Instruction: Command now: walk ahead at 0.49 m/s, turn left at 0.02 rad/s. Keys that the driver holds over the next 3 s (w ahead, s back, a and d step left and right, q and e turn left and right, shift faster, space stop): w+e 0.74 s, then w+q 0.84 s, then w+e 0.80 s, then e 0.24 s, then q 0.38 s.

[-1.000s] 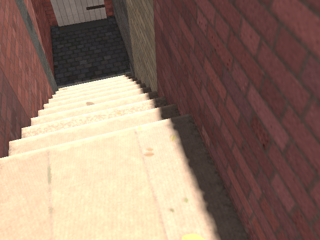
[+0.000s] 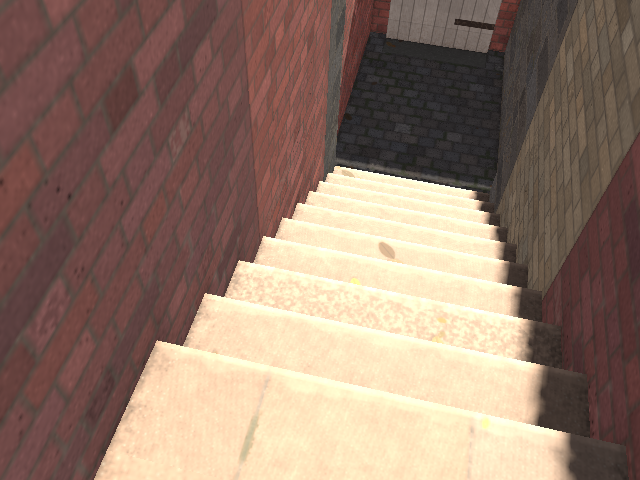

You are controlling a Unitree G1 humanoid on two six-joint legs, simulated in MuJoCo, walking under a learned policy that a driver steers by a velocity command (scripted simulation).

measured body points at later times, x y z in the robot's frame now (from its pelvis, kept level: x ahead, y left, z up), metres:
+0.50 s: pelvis +0.24 +0.00 +0.02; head +0.25 +0.00 +0.47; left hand +0.42 +0.20 -0.11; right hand +0.26 -0.26 -0.11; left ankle +0.22 +0.12 -0.73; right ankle +0.29 -0.17 -0.67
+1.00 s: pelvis +0.43 -0.13 +0.01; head +0.43 -0.13 +0.46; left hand +0.51 +0.09 -0.13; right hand +0.47 -0.39 -0.11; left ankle +0.58 -0.02 -0.66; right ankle +0.39 -0.20 -0.73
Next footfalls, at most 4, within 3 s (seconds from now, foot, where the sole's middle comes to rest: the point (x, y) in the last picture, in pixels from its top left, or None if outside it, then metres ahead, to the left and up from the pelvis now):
0.24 left None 0.26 0.12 -0.77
0.68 right None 0.42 -0.21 -0.77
1.22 left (349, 426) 0.58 -0.04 -0.77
1.62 right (428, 376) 0.79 -0.26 -0.95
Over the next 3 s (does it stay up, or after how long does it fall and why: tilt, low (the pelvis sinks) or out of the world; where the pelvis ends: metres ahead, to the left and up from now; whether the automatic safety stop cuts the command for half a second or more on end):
stays up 1.23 -0.25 -0.55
